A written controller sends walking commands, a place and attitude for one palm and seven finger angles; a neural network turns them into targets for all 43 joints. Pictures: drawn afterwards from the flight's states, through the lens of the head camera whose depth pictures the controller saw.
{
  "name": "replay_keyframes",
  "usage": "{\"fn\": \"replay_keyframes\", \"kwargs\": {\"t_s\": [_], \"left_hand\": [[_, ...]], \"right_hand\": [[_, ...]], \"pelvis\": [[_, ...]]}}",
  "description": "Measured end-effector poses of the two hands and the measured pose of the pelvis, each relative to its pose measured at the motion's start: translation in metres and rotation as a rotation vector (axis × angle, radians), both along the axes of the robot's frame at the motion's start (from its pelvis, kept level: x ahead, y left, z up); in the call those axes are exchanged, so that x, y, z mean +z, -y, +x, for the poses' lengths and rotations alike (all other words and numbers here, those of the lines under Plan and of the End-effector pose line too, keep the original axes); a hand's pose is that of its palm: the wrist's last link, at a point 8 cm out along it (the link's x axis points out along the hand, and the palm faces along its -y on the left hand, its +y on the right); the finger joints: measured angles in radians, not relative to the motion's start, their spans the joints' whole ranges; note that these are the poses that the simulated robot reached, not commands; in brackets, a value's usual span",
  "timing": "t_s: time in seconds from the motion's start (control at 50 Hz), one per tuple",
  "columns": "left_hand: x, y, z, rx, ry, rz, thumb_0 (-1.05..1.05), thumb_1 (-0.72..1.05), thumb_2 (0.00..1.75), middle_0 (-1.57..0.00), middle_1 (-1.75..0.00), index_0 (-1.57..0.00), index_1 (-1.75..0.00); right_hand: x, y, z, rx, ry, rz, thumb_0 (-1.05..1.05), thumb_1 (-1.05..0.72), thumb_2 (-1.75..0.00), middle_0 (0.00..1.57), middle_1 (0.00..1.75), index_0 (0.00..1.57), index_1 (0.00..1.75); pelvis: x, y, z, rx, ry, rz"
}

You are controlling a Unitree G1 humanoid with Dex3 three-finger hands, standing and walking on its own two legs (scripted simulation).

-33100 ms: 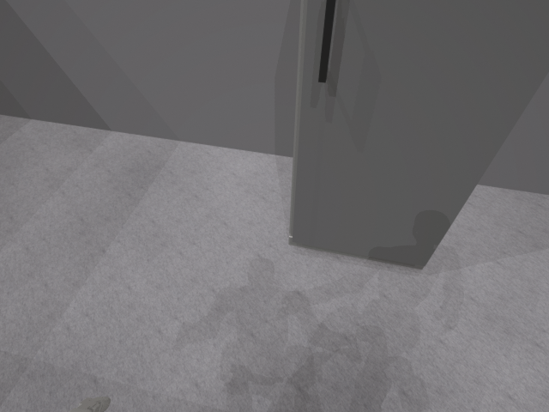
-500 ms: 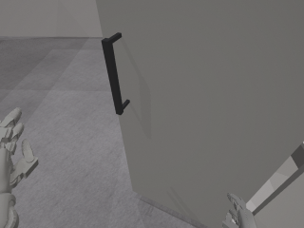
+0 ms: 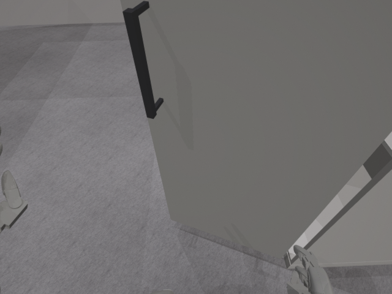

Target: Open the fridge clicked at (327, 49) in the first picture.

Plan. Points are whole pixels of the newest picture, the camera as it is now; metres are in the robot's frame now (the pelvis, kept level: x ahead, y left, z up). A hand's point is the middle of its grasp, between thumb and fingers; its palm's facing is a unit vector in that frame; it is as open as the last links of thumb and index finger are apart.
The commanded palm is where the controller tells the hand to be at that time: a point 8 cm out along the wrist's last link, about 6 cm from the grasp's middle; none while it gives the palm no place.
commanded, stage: step back with the hand held close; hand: left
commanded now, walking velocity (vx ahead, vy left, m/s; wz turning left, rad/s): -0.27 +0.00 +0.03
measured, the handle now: (147, 67) +0.50 +0.14 +0.21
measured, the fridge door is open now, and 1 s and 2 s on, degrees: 68 68 68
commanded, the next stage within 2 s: stop stepping back and stand still in 0.62 s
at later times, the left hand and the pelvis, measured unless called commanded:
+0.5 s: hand out of the picture +0.10 +0.28 +0.18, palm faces +0.54 -0.73 -0.41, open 7.4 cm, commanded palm +0.02 +0.32 +0.19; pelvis -0.09 +0.01 -0.02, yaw +5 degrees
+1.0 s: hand out of the picture -0.04 +0.29 +0.18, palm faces +0.47 -0.77 -0.43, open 7.4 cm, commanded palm -0.10 +0.33 +0.19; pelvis -0.23 +0.02 +0.00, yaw +1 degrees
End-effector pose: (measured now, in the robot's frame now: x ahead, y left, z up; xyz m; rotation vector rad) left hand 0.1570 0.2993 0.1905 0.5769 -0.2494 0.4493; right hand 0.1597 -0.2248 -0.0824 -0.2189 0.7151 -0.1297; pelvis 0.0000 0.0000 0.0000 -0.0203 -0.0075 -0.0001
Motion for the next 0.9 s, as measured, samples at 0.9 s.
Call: {"fn": "replay_keyframes", "kwargs": {"t_s": [0.9], "left_hand": [[-0.004,-0.045,-0.217,0.017,0.052,-0.041,0.01,0.89,0.90,-0.21,-0.30,-0.21,-0.31]], "right_hand": [[0.026,-0.054,-0.175,0.089,0.088,-0.004,0.01,-0.91,-0.90,0.20,0.30,0.20,0.30]], "pelvis": [[0.001,-0.029,-0.208,0.050,0.004,0.006]]}}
